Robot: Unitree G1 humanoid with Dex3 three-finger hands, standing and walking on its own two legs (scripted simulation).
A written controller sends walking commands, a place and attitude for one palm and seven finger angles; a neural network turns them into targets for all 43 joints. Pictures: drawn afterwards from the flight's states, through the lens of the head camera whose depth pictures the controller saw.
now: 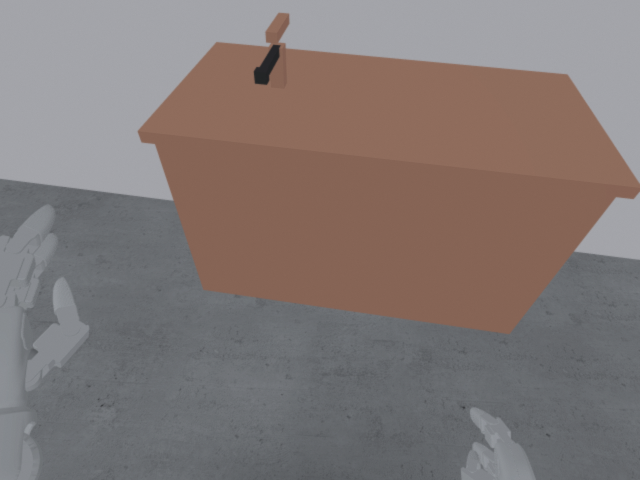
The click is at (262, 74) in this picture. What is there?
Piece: tap's lever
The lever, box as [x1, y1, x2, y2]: [254, 67, 268, 84]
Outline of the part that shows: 256,67 254,70 255,83 266,84 268,81 268,68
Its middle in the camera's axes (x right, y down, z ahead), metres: -0.14 -0.37 +0.88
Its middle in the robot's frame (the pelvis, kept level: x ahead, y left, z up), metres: +0.90 +0.20 +0.08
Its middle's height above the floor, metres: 0.86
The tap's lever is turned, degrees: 0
